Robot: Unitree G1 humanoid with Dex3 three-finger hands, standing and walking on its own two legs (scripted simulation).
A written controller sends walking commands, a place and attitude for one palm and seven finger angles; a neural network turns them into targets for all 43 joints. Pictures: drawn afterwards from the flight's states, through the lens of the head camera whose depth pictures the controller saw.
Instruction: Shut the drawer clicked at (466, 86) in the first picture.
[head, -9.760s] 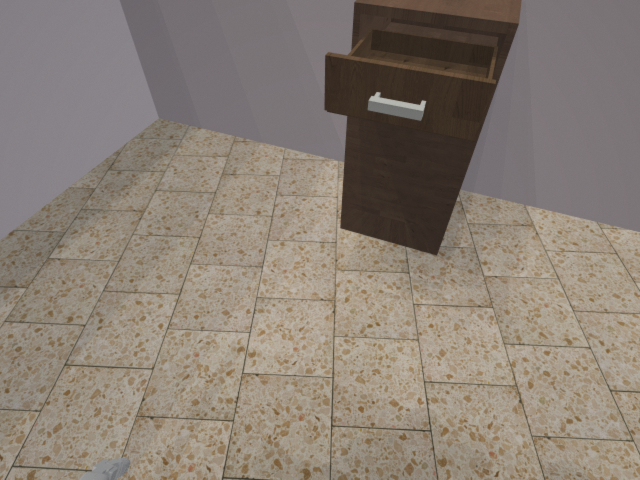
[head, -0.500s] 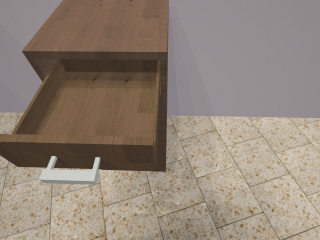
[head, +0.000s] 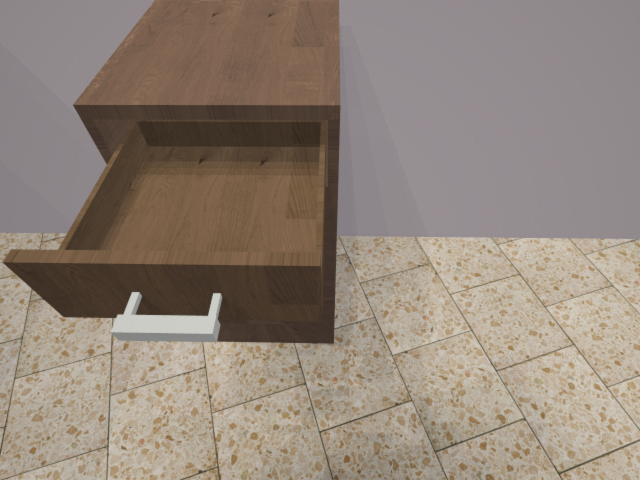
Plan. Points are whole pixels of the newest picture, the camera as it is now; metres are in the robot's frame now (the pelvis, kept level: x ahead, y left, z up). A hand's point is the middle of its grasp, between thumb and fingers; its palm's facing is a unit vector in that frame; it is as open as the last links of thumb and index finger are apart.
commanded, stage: come to a stop and stand still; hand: left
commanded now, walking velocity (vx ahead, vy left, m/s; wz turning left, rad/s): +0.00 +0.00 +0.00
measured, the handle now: (171, 313) +0.30 +0.21 +0.03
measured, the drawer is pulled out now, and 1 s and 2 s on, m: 0.29 0.29 0.29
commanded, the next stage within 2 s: look again from close up in 0.18 s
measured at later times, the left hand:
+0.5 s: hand out of the picture -0.01 +0.17 -0.17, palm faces +0.01 -0.98 -0.20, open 7.4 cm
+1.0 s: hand out of the picture +0.11 +0.21 -0.10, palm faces +0.24 -0.94 -0.24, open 7.2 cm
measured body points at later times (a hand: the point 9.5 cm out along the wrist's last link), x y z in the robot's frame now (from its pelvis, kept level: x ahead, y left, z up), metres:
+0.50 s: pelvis -0.01 +0.01 +0.00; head +0.00 -0.01 +0.45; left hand -0.01 +0.22 -0.16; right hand -0.02 -0.20 -0.17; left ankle +0.02 +0.11 -0.74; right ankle -0.02 -0.11 -0.74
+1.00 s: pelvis +0.01 +0.01 +0.00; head +0.01 +0.01 +0.45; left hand +0.10 +0.26 -0.08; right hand +0.07 -0.23 -0.14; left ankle +0.02 +0.11 -0.74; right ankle -0.02 -0.11 -0.74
